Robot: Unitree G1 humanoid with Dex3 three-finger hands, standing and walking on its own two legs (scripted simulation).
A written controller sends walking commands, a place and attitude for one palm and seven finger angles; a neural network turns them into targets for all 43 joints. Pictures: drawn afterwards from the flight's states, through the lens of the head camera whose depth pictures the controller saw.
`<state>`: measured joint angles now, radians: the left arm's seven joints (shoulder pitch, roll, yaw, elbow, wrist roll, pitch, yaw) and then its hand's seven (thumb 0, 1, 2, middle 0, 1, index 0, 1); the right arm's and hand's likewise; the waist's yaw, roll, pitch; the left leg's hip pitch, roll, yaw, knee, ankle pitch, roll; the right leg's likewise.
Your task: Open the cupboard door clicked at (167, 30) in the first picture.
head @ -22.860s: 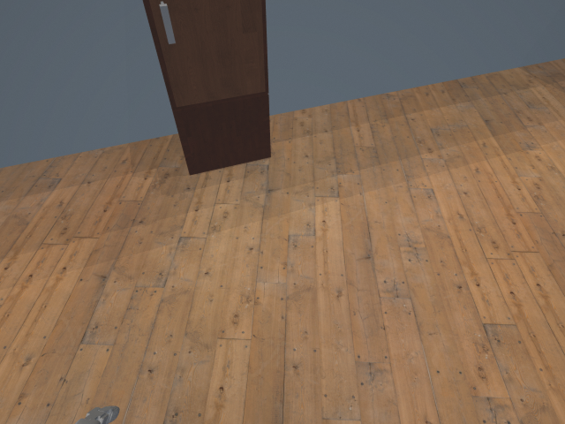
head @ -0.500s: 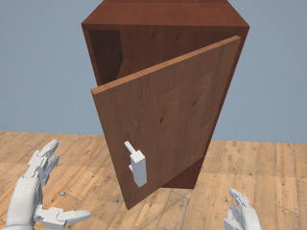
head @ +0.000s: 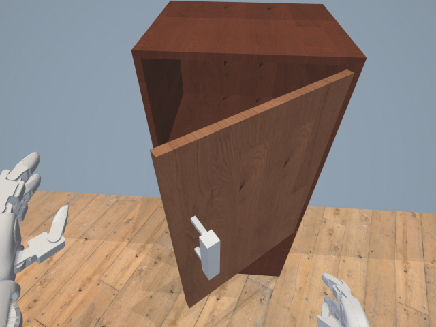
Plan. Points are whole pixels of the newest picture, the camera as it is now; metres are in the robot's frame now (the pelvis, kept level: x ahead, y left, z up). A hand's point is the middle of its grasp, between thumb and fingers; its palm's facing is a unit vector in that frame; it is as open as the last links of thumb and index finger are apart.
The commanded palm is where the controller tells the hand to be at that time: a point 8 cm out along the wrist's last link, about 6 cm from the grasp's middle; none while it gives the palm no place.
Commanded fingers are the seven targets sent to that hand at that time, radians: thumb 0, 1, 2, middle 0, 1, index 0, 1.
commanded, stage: draw the hand back to the body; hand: left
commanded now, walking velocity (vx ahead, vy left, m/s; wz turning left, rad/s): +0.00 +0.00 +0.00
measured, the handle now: (203, 247) +0.26 +0.07 +0.01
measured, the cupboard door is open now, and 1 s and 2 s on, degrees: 39 39 39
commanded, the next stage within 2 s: step back with the hand held close in 0.38 s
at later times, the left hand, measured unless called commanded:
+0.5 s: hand (67, 240) +0.17 +0.23 +0.17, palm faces +0.45 -0.81 -0.38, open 7.4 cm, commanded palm +0.13 +0.27 +0.18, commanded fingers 0.00 0.90 0.90 -0.20 -0.30 -0.20 -0.30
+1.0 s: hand (63, 250) +0.16 +0.23 +0.16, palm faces +0.35 -0.80 -0.49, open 7.4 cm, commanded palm +0.10 +0.27 +0.18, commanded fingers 0.00 0.90 0.90 -0.20 -0.30 -0.20 -0.30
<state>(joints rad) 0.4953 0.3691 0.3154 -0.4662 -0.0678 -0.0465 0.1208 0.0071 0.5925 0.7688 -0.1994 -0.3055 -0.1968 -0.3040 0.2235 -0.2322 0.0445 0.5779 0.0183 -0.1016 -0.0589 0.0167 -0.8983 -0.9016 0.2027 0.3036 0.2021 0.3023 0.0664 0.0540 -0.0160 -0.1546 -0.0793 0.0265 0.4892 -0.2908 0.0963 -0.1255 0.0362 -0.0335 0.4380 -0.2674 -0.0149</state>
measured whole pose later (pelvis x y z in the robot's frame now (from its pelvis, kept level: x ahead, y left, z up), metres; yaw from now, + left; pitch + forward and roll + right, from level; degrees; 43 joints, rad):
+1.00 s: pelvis -0.05 -0.03 +0.00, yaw -2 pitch -1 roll -1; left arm 0.57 0.45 0.42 -0.50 -0.05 -0.16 0.14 0.01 0.88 0.90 -0.22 -0.31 -0.21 -0.30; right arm 0.20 -0.24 -0.02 0.55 0.03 0.02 -0.08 0.02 -0.90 -0.90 0.20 0.30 0.20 0.30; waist -0.02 0.00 0.01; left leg -0.29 -0.03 0.05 0.54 -0.24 0.07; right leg -0.27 0.08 -0.02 0.48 -0.19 -0.05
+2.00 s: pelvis -0.26 +0.00 -0.01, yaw -3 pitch -3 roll -1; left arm 0.38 0.32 0.38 -0.34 -0.04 -0.11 0.16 0.02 0.89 0.90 -0.20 -0.30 -0.20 -0.30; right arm 0.23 -0.22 0.01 0.65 0.02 -0.10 -0.08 0.02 -0.90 -0.90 0.20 0.30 0.20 0.30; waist 0.00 -0.06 0.01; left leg -0.31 -0.03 0.04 0.56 -0.21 0.06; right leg -0.14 0.02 0.02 0.62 -0.40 0.02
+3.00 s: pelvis -0.34 +0.02 -0.01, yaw -3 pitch +0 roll -1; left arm 0.29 0.26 0.07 0.53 0.04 0.04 0.00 0.01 0.90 0.90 -0.20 -0.30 -0.19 -0.30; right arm 0.14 -0.28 0.00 0.88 -0.02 -0.04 0.00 0.01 -0.90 -0.90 0.20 0.30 0.20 0.30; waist -0.01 0.05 0.01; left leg -0.38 -0.03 -0.01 0.59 -0.20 0.04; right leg -0.26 0.01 -0.05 0.58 -0.32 -0.01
